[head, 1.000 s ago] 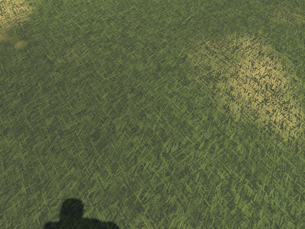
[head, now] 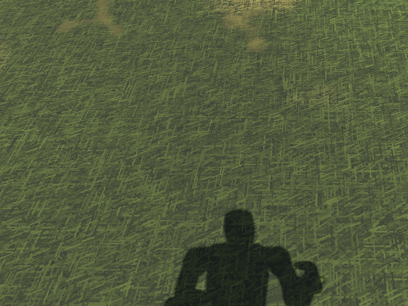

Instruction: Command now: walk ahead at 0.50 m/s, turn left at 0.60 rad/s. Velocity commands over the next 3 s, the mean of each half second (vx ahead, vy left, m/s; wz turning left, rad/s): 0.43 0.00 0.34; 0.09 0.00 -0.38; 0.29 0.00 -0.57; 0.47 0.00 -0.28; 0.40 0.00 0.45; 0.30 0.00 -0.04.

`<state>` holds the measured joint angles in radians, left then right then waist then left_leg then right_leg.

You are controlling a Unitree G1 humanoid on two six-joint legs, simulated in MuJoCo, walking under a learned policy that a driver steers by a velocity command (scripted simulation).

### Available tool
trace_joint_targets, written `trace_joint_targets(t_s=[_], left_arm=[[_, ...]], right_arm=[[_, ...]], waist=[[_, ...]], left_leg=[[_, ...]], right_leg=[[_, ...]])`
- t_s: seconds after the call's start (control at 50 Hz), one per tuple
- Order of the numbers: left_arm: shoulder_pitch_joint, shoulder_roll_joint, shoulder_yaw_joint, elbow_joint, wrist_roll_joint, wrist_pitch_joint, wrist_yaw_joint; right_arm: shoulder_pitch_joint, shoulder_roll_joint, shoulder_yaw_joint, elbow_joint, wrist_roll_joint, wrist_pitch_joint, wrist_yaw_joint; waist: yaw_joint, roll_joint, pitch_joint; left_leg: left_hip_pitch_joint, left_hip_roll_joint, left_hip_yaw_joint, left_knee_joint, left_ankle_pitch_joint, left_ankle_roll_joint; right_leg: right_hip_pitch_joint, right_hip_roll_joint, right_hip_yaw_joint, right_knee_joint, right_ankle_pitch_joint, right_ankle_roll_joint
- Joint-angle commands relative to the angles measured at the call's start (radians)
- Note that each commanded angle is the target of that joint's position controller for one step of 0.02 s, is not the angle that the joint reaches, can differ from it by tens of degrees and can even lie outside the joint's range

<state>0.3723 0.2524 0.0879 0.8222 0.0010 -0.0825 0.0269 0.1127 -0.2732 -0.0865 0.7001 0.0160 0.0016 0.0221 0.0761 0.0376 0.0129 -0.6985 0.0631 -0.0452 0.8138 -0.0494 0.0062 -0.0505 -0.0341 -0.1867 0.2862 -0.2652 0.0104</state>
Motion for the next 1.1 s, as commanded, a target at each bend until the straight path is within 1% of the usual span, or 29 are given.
trace_joint_targets(t_s=[0.02,0.06,0.1,0.14,0.16,0.18,0.2,0.22,0.24,0.26,0.28,0.38,0.44,0.54,0.6,0.62,0.64,0.66,0.68,0.72,0.76,0.8,0.86,0.96,1.02,1.04,1.06,1.08,1.1], left_arm=[[-0.043,0.174,0.045,-0.053,-0.012,-0.007,0.002],[-0.037,0.191,0.052,-0.038,-0.022,0.001,-0.002],[-0.049,0.223,0.061,-0.032,-0.034,0.010,-0.004],[-0.060,0.225,0.054,-0.029,-0.047,0.017,-0.005],[-0.050,0.170,0.029,-0.042,-0.010,0.012,-0.004],[0.036,0.044,-0.018,-0.097,0.013,-0.016,-0.018],[-0.066,0.139,0.000,-0.087,-0.037,-0.049,-0.028],[-0.149,0.173,0.007,-0.112,-0.060,-0.061,-0.030],[-0.169,0.163,0.004,-0.105,-0.040,-0.065,-0.020],[-0.173,0.163,0.009,-0.092,-0.013,-0.062,-0.014],[-0.149,0.161,0.011,-0.083,-0.010,-0.052,-0.016],[-0.190,0.091,-0.007,-0.098,0.012,-0.015,-0.022],[-0.276,0.054,-0.027,-0.107,0.003,-0.022,-0.039],[-0.305,0.100,-0.019,-0.114,-0.006,-0.017,-0.070],[-0.173,0.167,0.009,-0.091,0.011,-0.017,-0.081],[-0.103,0.216,0.025,-0.085,0.015,-0.018,-0.076],[-0.075,0.286,0.035,-0.109,0.029,-0.012,-0.067],[-0.068,0.238,0.016,-0.117,0.027,-0.002,-0.063],[-0.127,0.201,0.010,-0.144,0.009,0.010,-0.059],[-0.220,0.152,-0.005,-0.169,-0.011,0.041,-0.042],[-0.255,0.162,-0.003,-0.182,0.002,0.061,-0.031],[-0.249,0.182,0.009,-0.193,0.013,0.073,-0.021],[-0.241,0.207,0.024,-0.207,-0.003,0.083,-0.004],[-0.232,0.204,0.029,-0.221,-0.008,0.106,0.003],[-0.235,0.189,0.026,-0.228,-0.019,0.122,0.008],[-0.208,0.153,0.015,-0.231,-0.019,0.124,0.008],[-0.233,0.115,0.008,-0.266,-0.024,0.117,0.003],[-0.227,0.173,0.022,-0.270,-0.011,0.099,-0.001],[-0.208,0.210,0.036,-0.251,-0.013,0.095,-0.007]], right_arm=[[-0.123,-0.018,0.002,-0.098,0.004,-0.019,0.021],[-0.143,-0.027,-0.002,-0.114,0.006,-0.020,0.032],[-0.099,-0.058,-0.020,-0.115,0.003,-0.020,0.036],[0.160,-0.135,-0.067,-0.045,0.004,-0.015,0.026],[0.320,-0.215,-0.094,-0.007,0.007,-0.010,0.005],[0.279,-0.319,-0.093,-0.020,0.011,-0.029,0.002],[0.328,-0.216,-0.064,-0.020,0.001,-0.041,0.004],[0.279,-0.167,-0.047,-0.006,-0.001,-0.054,0.007],[0.202,-0.135,-0.034,-0.015,0.003,-0.061,0.006],[0.132,-0.096,-0.020,-0.022,-0.002,-0.064,0.005],[0.101,-0.075,-0.011,-0.030,-0.014,-0.068,0.003],[0.115,-0.107,-0.012,0.013,-0.015,-0.076,-0.026],[0.149,-0.112,-0.007,0.039,-0.016,-0.064,-0.042],[0.162,-0.122,-0.006,0.084,-0.028,-0.057,-0.046],[0.107,-0.137,-0.013,0.072,-0.013,-0.030,-0.064],[0.126,-0.135,-0.010,0.057,-0.023,-0.025,-0.070],[0.221,-0.091,0.004,0.031,-0.047,-0.030,-0.067],[0.265,-0.060,0.022,0.035,-0.048,-0.031,-0.052],[0.237,-0.123,0.009,0.040,-0.021,-0.026,-0.041],[0.125,-0.128,0.002,0.021,-0.013,-0.001,-0.050],[0.106,-0.110,0.000,0.006,-0.024,0.019,-0.062],[0.123,-0.075,0.009,0.010,-0.025,0.017,-0.070],[0.106,-0.078,0.010,0.008,-0.023,0.011,-0.073],[0.069,-0.092,0.004,-0.008,-0.014,-0.008,-0.064],[0.131,-0.104,-0.008,0.009,-0.007,-0.028,-0.050],[0.181,-0.165,-0.024,0.011,-0.020,-0.031,-0.054],[0.176,-0.243,-0.042,0.013,-0.049,-0.020,-0.058],[0.129,-0.221,-0.036,-0.015,-0.073,-0.026,-0.053],[0.077,-0.173,-0.024,-0.039,-0.059,-0.032,-0.061]], waist=[[-0.004,-0.118,0.038],[-0.009,-0.124,0.060],[-0.052,-0.146,0.026],[-0.195,-0.120,-0.111],[-0.252,0.012,-0.199],[-0.121,0.246,-0.317],[-0.203,0.109,-0.345],[-0.200,0.093,-0.209],[-0.158,0.024,-0.149],[-0.121,0.012,-0.098],[-0.088,0.027,-0.088],[-0.056,-0.006,-0.030],[-0.100,0.023,-0.037],[-0.107,0.034,-0.041],[-0.028,0.023,-0.087],[-0.009,-0.049,-0.154],[-0.055,-0.242,-0.268],[-0.056,-0.304,-0.402],[-0.047,-0.182,-0.374],[-0.064,-0.032,-0.166],[-0.098,-0.085,-0.093],[-0.097,-0.151,-0.109],[-0.082,-0.160,-0.159],[-0.058,-0.202,-0.143],[-0.099,-0.202,-0.125],[-0.104,-0.105,-0.156],[-0.081,0.191,-0.099],[-0.087,0.236,-0.070],[-0.069,0.173,-0.053]], left_leg=[[0.030,0.003,0.045,-0.103,0.036,0.015],[0.052,-0.008,0.074,-0.147,-0.029,0.046],[0.159,-0.062,0.133,-0.167,-0.144,0.093],[0.542,-0.156,0.173,-0.273,-0.087,0.160],[0.865,-0.009,-0.076,-0.282,-0.081,0.222],[1.095,0.253,-0.676,-0.430,-0.302,0.421],[1.085,0.277,-0.734,-0.543,-0.373,0.400],[0.981,0.248,-0.573,-0.540,-0.273,0.347],[0.839,0.205,-0.451,-0.532,-0.168,0.306],[0.715,0.167,-0.355,-0.545,-0.053,0.283],[0.640,0.143,-0.302,-0.567,0.033,0.275],[0.515,0.088,-0.086,-0.580,0.551,0.246],[0.505,0.030,0.016,-0.573,0.527,0.177],[0.636,0.109,0.011,-0.510,0.452,0.159],[0.698,0.090,0.032,-0.258,0.609,0.116],[0.624,0.018,0.072,-0.050,0.482,0.062],[0.317,-0.128,0.098,0.328,-0.088,-0.023],[0.128,-0.216,-0.026,0.533,-0.626,-0.053],[0.086,-0.145,-0.109,0.600,-0.571,-0.042],[0.052,-0.080,-0.073,0.505,-0.461,-0.042],[0.158,-0.065,-0.049,0.312,-0.392,-0.045],[0.218,-0.089,-0.027,0.175,-0.368,-0.064],[0.261,-0.093,-0.044,0.051,-0.292,-0.083],[0.303,-0.106,-0.054,-0.117,-0.268,-0.075],[0.455,-0.096,-0.034,-0.383,-0.159,-0.029],[0.580,0.057,-0.157,-0.470,-0.217,0.030],[0.603,0.242,-0.420,-0.564,-0.373,0.163],[0.536,0.326,-0.550,-0.614,-0.472,0.234],[0.530,0.287,-0.475,-0.607,-0.511,0.207]], right_leg=[[0.006,-0.248,0.062,-0.112,0.247,-0.133],[0.047,-0.267,0.040,-0.082,0.321,-0.125],[0.081,-0.270,0.002,0.042,0.663,-0.112],[-0.008,-0.217,-0.056,0.391,0.866,-0.072],[-0.297,-0.176,-0.050,0.719,0.438,-0.025],[-0.669,0.020,0.097,1.038,-0.350,0.024],[-0.764,0.005,0.258,1.112,-0.306,0.005],[-0.815,-0.036,0.247,1.085,-0.207,-0.019],[-0.762,-0.084,0.249,1.009,-0.113,-0.028],[-0.698,-0.113,0.250,0.932,-0.057,-0.023],[-0.632,-0.130,0.258,0.898,-0.018,-0.021],[-0.579,-0.095,0.203,0.656,0.124,0.036],[-0.479,-0.037,0.161,0.388,0.381,0.020],[-0.442,-0.002,0.200,0.269,0.380,-0.036],[-0.337,0.057,0.157,0.192,0.295,-0.079],[-0.172,0.007,0.237,0.177,0.606,-0.118],[0.133,-0.218,0.550,0.227,0.979,-0.286],[0.275,-0.344,0.830,0.148,0.953,-0.429],[0.194,-0.311,0.782,0.115,0.677,-0.395],[-0.080,-0.223,0.634,0.042,0.319,-0.303],[-0.275,-0.139,0.572,-0.009,0.147,-0.251],[-0.306,-0.097,0.537,-0.012,0.167,-0.242],[-0.289,-0.091,0.557,0.005,0.100,-0.232],[-0.263,-0.083,0.647,0.022,-0.027,-0.201],[-0.294,-0.035,0.655,0.088,-0.030,-0.151],[-0.399,0.024,0.589,0.205,-0.213,-0.098],[-0.624,0.184,0.342,0.440,-0.322,-0.044],[-0.680,0.123,0.340,0.642,-0.276,-0.021],[-0.687,0.091,0.344,0.730,-0.190,-0.013]])
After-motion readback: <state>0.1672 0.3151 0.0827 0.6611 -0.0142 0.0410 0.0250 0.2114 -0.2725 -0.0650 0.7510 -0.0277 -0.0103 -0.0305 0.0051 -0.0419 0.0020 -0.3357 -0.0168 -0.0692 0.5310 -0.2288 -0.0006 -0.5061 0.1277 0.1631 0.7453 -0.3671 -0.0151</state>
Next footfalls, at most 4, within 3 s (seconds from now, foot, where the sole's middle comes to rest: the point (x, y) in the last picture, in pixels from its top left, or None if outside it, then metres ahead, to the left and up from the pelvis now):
0.16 left None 0.24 0.14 -0.78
0.62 right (231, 289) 0.54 0.00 -0.78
1.04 left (160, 292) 0.51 0.23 -0.78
1.52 right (261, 281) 0.57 -0.10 -0.78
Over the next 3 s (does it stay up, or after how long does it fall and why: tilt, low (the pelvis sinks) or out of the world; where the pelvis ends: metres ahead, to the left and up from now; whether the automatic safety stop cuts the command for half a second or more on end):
stays up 1.13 -0.27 0.00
